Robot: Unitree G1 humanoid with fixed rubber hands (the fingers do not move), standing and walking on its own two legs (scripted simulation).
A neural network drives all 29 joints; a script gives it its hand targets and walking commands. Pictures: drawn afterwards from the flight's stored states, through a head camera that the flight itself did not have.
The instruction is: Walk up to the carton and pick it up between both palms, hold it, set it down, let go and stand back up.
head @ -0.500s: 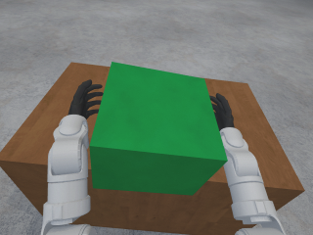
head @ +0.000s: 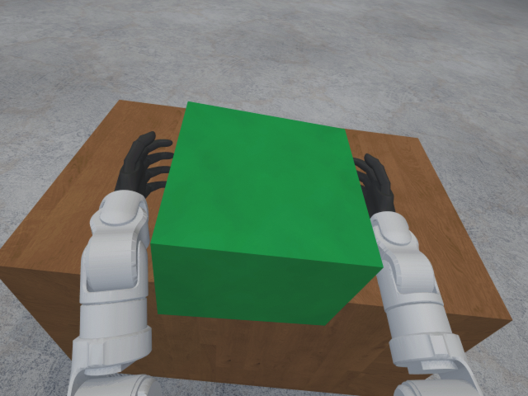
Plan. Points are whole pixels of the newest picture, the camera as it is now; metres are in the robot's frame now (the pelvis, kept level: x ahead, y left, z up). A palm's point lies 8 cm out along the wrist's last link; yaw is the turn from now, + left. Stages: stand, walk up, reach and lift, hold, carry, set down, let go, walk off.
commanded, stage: hold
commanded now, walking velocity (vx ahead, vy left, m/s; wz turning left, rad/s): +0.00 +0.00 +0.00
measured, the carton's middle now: (257, 215) +0.36 +0.00 +0.12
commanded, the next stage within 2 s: none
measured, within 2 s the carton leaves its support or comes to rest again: neither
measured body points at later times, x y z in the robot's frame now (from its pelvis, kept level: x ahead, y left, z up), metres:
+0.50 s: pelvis +0.01 +0.00 +0.00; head +0.00 +0.04 +0.45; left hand +0.37 +0.17 +0.17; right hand +0.37 -0.17 +0.15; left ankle +0.00 +0.12 -0.75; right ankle +0.03 -0.10 -0.75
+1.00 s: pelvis +0.00 +0.01 +0.00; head -0.01 +0.04 +0.45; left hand +0.36 +0.17 +0.17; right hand +0.36 -0.18 +0.16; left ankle +0.00 +0.12 -0.75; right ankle +0.03 -0.10 -0.75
